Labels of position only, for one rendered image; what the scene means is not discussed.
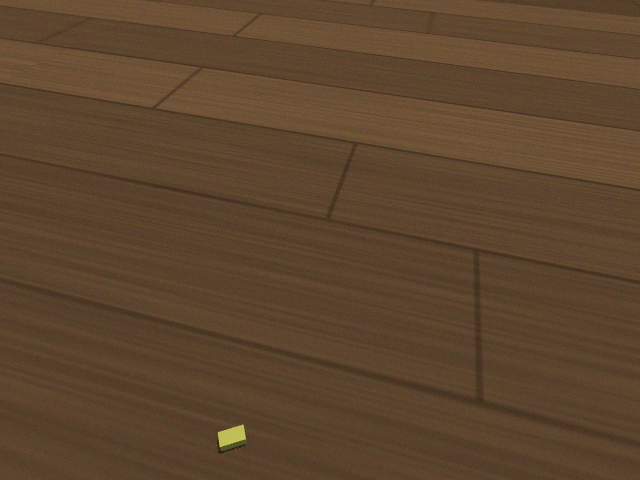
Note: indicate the small box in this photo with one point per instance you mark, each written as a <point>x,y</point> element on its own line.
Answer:
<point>232,437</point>

